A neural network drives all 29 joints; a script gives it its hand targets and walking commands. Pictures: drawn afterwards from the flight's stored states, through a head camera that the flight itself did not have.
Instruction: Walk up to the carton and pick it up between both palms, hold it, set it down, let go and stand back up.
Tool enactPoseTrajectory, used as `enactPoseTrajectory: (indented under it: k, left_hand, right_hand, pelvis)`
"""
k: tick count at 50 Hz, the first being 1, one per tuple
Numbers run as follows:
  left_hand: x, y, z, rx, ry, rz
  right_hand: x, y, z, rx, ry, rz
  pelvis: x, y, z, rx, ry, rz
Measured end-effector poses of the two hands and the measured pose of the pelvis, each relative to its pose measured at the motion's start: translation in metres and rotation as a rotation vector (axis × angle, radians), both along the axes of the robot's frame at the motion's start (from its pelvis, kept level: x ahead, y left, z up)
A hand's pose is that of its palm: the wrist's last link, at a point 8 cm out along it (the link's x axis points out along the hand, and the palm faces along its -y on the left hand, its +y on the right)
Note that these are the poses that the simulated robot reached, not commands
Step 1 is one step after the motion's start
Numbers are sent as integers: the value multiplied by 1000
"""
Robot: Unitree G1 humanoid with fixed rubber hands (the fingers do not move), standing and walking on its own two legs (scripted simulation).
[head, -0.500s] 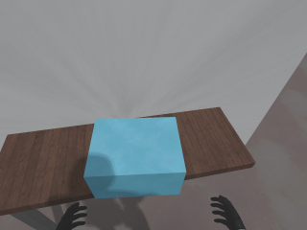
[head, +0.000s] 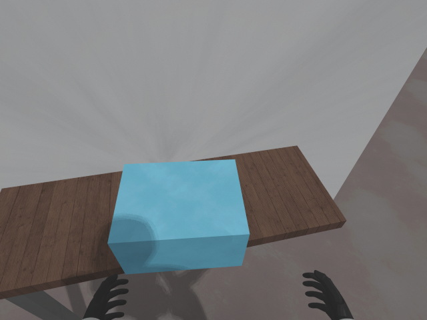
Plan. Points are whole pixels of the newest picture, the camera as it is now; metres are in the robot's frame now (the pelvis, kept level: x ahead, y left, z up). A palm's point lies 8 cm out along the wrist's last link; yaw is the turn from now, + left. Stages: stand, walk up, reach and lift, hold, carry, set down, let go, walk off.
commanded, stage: stand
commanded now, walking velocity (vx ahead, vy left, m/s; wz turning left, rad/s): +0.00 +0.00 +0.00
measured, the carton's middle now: (182, 214) +0.37 +0.07 -0.04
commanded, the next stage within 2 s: none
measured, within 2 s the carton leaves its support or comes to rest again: neither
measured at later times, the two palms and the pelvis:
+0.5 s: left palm out of the picture -0.02 +0.27 -0.15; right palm out of the picture +0.12 -0.22 -0.14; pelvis +0.00 +0.00 -0.02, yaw +10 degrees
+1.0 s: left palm out of the picture -0.05 +0.24 -0.16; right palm out of the picture +0.10 -0.22 -0.15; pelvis +0.01 +0.00 -0.02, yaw +12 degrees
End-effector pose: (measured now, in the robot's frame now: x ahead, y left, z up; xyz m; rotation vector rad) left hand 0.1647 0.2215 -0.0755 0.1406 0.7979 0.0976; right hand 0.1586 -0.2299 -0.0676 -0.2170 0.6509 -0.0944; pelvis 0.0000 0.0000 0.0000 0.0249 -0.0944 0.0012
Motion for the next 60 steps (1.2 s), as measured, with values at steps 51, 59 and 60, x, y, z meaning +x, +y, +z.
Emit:
enactPoseTrajectory:
  k: [51, 59, 60]
  left_hand:
    - [-219, 15, -85, -2, 577, 399]
    - [-224, 0, -89, -25, 618, 402]
    - [-224, -2, -90, -28, 623, 402]
  right_hand:
    - [-57, 8, -86, -54, 604, 59]
    - [-62, 7, -92, -52, 645, 54]
    - [-62, 7, -92, -51, 650, 54]
  pelvis:
    - [13, -3, -21, -36, 60, 216]
    - [17, -7, -22, -32, 52, 220]
    - [17, -8, -22, -32, 52, 220]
